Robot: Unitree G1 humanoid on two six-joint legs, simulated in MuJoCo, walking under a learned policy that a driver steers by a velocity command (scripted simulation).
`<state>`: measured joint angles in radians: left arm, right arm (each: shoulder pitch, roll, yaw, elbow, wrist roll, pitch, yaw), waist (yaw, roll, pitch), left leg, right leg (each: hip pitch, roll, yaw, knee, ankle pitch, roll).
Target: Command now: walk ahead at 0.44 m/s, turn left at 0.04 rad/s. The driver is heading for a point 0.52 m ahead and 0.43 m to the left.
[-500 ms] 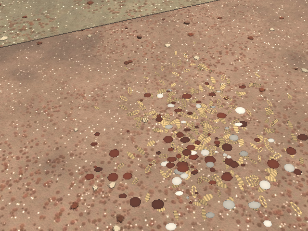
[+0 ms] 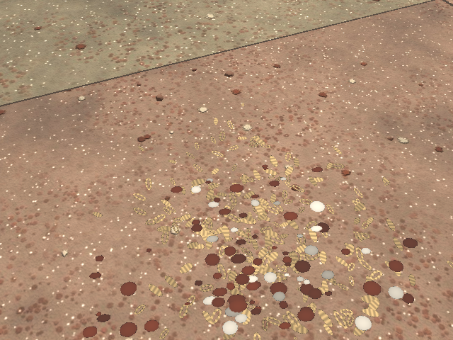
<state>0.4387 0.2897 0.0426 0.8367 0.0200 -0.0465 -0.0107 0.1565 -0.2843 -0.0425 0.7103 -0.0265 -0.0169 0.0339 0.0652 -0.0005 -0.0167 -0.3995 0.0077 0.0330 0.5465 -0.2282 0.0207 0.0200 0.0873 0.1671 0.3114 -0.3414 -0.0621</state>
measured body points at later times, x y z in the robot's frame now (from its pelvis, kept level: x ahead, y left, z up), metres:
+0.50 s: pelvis +0.27 +0.03 -0.01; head +0.31 +0.04 +0.44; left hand +0.46 +0.29 -0.09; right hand +0.27 -0.25 -0.14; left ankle +0.08 +0.10 -0.74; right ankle +0.42 -0.04 -0.74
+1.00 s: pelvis +0.51 +0.11 -0.01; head +0.54 +0.14 +0.44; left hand +0.35 +0.33 -0.14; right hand +0.82 +0.05 -0.09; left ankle +0.58 +0.26 -0.72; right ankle +0.43 -0.04 -0.74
